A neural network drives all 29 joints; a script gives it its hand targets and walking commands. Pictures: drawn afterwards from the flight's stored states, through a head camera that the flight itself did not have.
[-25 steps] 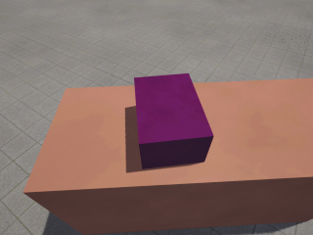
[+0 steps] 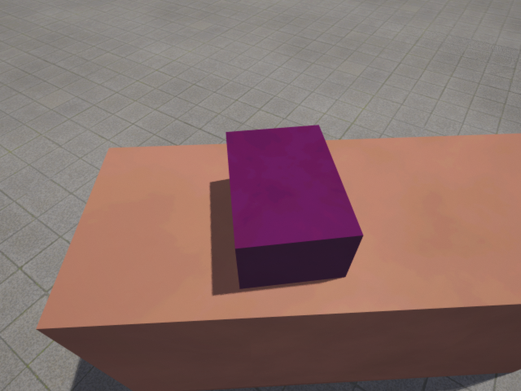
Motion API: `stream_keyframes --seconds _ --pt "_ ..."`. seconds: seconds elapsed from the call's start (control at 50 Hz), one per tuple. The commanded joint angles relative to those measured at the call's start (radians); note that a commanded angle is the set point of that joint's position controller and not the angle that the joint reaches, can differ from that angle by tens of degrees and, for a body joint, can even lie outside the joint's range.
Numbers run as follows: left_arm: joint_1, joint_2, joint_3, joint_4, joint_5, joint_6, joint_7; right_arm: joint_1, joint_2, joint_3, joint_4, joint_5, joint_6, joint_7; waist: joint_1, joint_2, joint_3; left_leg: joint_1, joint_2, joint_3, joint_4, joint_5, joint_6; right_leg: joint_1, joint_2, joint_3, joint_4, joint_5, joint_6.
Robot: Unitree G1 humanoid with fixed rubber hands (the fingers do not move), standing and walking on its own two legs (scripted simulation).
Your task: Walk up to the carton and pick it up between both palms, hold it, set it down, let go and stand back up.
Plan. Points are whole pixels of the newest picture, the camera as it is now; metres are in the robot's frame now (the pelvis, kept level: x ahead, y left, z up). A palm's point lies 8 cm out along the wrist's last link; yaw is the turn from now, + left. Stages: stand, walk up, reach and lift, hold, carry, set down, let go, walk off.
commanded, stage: stand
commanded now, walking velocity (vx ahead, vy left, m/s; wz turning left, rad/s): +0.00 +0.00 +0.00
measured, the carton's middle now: (282, 200) +0.50 -0.04 -0.05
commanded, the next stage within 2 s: none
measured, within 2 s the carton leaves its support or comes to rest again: neither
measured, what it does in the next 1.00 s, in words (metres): stands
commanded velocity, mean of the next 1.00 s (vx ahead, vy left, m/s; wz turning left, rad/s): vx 0.00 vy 0.00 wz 0.00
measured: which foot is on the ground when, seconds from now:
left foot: down 0.00-1.00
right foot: down 0.00-1.00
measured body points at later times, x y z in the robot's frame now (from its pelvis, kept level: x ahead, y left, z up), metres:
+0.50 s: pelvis +0.01 -0.01 +0.00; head +0.01 +0.00 +0.45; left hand +0.01 +0.22 -0.16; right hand +0.00 -0.23 -0.15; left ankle -0.04 +0.08 -0.74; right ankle +0.00 -0.13 -0.74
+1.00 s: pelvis -0.01 -0.03 +0.00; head -0.01 -0.03 +0.45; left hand -0.02 +0.20 -0.15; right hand -0.02 -0.25 -0.16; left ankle -0.04 +0.08 -0.74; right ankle +0.00 -0.13 -0.74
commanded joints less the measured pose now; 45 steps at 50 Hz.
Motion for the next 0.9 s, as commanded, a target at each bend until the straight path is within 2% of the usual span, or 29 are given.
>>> stream_keyframes --seconds 0.0,0.38,0.52,0.64,0.74,0.76,0.8,0.88 --pt "0.062 0.101 0.016 -0.016 0.0 -0.007 0.006 0.092 -0.119 -0.022 -0.018 0.0 -0.008 -0.006 0.0 0.018 0.052 -0.07 0.164 -0.12 -0.094 0.378 -0.059 0.025 -0.08 0.075 -0.051 0.218 -0.024" --pt "0.056 0.094 0.012 0.013 -0.002 -0.007 0.009 0.094 -0.103 -0.018 0.016 -0.001 -0.007 -0.008 0.001 0.011 0.061 -0.056 0.161 -0.114 -0.099 0.371 -0.054 0.034 -0.086 0.073 -0.063 0.235 -0.027" --pt "0.062 0.094 -0.001 0.022 -0.014 -0.012 0.015 0.107 -0.1 -0.011 0.027 -0.002 -0.008 -0.015 0.003 0.025 0.021 0.014 0.184 -0.119 -0.098 0.538 -0.074 0.022 -0.083 0.078 -0.046 0.268 -0.024" --pt "0.079 0.094 -0.007 0.035 -0.011 -0.01 0.015 0.094 -0.095 -0.006 0.036 0.002 -0.004 -0.014 0.009 0.031 0.058 -0.025 0.167 -0.109 -0.11 0.416 -0.06 0.025 -0.087 0.085 -0.077 0.245 -0.021" --pt "0.073 0.099 0.0 0.046 -0.012 -0.012 0.013 0.092 -0.087 -0.002 0.054 0.0 -0.002 -0.011 0.001 -0.007 0.087 -0.046 0.164 -0.109 -0.11 0.329 -0.045 0.022 -0.086 0.09 -0.093 0.242 -0.031" --pt "0.08 0.089 -0.003 0.047 -0.012 -0.012 0.012 0.077 -0.095 -0.004 0.051 0.0 -0.002 -0.011 0.006 0.008 0.089 -0.047 0.163 -0.106 -0.112 0.313 -0.04 0.016 -0.088 0.096 -0.098 0.245 -0.03" --pt "0.075 0.1 0.001 0.049 -0.011 -0.013 0.012 0.082 -0.092 -0.003 0.056 0.001 -0.003 -0.01 0.003 -0.019 0.103 -0.05 0.165 -0.107 -0.119 0.307 -0.044 0.007 -0.082 0.096 -0.1 0.24 -0.033" --pt "0.081 0.09 0.0 0.051 -0.01 -0.013 0.01 0.086 -0.082 0.003 0.071 0.001 -0.003 -0.01 0.005 -0.002 0.102 -0.06 0.161 -0.106 -0.122 0.238 -0.04 0.002 -0.08 0.099 -0.115 0.194 -0.031"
